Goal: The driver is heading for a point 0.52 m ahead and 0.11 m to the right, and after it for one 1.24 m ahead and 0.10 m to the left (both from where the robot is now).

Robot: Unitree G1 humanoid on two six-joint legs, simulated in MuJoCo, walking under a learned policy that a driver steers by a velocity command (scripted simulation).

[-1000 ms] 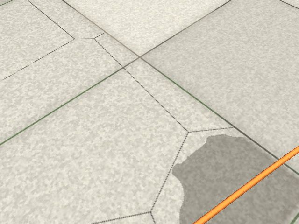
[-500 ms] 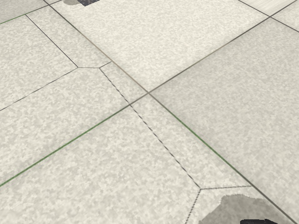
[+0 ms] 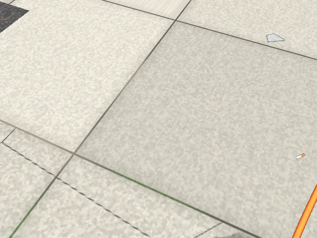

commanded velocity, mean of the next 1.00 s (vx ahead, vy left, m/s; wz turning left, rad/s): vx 0.50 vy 0.00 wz -0.16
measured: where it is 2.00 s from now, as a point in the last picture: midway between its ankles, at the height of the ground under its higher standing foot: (164, 111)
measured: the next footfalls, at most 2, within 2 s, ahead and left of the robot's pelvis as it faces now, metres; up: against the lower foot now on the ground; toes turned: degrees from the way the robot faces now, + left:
right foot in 0.06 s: +0.18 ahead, -0.07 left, +0.00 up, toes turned -8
left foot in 0.62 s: +0.54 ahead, -0.01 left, +0.00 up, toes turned -15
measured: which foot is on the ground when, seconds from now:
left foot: down 0.00-0.04, up 0.06-0.60, down 0.62-1.00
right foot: up 0.00-0.04, down 0.06-0.64, up 0.66-1.00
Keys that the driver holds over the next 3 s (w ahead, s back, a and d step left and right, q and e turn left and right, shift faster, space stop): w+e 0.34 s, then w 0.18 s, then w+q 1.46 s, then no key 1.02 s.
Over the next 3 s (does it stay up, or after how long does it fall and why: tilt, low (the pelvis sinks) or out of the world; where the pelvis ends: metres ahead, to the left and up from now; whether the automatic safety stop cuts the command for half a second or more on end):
stays up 1.21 0.06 0.01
